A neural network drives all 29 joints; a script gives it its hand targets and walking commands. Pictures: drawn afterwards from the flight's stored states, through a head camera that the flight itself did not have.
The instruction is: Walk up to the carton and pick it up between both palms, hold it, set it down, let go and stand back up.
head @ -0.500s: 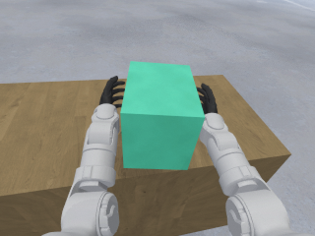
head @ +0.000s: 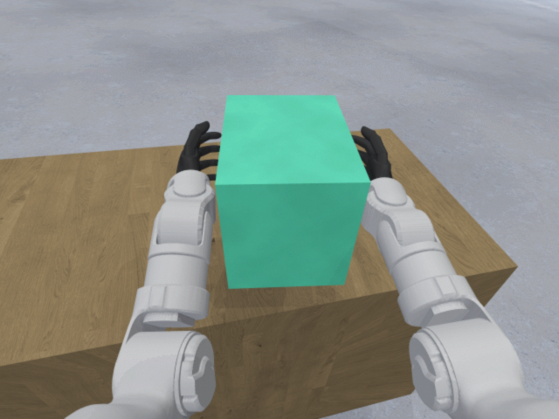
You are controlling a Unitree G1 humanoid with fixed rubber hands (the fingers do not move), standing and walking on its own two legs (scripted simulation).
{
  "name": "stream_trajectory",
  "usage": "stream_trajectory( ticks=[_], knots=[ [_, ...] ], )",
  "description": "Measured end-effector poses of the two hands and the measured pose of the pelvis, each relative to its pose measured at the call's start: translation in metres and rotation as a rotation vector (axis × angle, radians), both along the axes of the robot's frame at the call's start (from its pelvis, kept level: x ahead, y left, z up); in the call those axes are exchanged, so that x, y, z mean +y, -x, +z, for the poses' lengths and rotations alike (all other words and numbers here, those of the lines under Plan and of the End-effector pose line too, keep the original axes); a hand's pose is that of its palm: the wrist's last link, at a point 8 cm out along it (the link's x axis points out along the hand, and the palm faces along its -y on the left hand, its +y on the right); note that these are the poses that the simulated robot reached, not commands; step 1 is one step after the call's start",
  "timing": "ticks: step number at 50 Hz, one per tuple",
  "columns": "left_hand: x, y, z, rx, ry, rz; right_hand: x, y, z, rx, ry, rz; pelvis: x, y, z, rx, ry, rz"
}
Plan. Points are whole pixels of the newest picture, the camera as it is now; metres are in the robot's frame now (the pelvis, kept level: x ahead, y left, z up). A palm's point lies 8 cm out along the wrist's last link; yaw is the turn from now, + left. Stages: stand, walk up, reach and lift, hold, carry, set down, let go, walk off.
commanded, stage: reach and lift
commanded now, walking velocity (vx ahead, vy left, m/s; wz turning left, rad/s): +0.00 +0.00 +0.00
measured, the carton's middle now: (284, 187) +0.41 +0.01 +0.16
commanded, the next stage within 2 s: hold in 0.32 s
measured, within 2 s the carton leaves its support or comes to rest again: neither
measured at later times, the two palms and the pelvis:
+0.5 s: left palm (197, 178) +0.38 +0.13 +0.19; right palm (384, 182) +0.38 -0.13 +0.19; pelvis +0.02 -0.01 +0.00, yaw +1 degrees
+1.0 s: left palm (186, 168) +0.38 +0.14 +0.21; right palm (382, 172) +0.38 -0.12 +0.21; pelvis +0.01 -0.01 +0.00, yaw +1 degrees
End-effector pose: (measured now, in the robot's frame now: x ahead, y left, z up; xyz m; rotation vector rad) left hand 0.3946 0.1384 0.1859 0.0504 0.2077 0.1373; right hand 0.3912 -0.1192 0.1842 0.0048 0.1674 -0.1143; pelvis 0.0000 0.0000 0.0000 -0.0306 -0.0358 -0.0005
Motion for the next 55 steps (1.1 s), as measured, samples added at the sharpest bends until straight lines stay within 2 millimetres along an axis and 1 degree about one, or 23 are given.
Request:
stream_trajectory(
  ticks=[6,16,21,25,30,36,44,55],
  knots=[
    [-0.001,-0.002,-0.004,0.002,-0.005,0.001,-0.001,-0.004,-0.001,0.001,0.002,0.006,0.000,-0.009,0.000,-0.018,0.001,0.005],
    [-0.007,0.000,-0.010,0.002,0.010,0.002,-0.007,-0.003,-0.004,-0.001,-0.001,0.009,-0.004,-0.018,-0.001,-0.028,0.002,0.013],
    [-0.010,0.003,-0.006,-0.008,0.017,0.006,-0.010,0.000,-0.004,-0.010,-0.004,0.010,-0.006,-0.019,-0.001,-0.036,0.000,0.015],
    [-0.009,0.010,0.004,-0.028,-0.005,-0.001,-0.010,0.006,0.004,-0.031,0.020,0.015,-0.008,-0.019,0.000,-0.048,-0.002,0.017],
    [-0.004,0.019,0.017,-0.038,0.005,0.004,-0.005,0.011,0.014,-0.036,0.015,0.029,-0.010,-0.018,0.000,-0.076,-0.011,0.020],
    [0.003,0.023,0.026,-0.031,0.020,0.016,0.002,0.013,0.022,-0.025,-0.003,0.031,-0.012,-0.015,0.000,-0.093,-0.015,0.024],
    [0.004,0.022,0.028,-0.022,0.030,0.002,0.004,0.014,0.027,-0.016,-0.007,0.020,-0.011,-0.009,0.000,-0.087,-0.012,0.024],
    [0.000,0.016,0.025,-0.017,0.020,-0.016,0.000,0.012,0.025,-0.013,0.000,0.002,-0.007,-0.006,0.000,-0.064,-0.008,0.008]
  ],
)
